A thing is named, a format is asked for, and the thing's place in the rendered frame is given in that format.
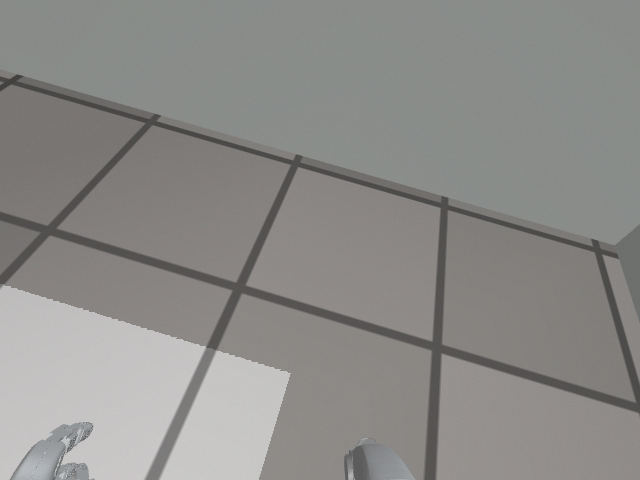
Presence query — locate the left robot hand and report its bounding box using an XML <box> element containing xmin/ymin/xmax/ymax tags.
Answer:
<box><xmin>10</xmin><ymin>422</ymin><xmax>95</xmax><ymax>480</ymax></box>

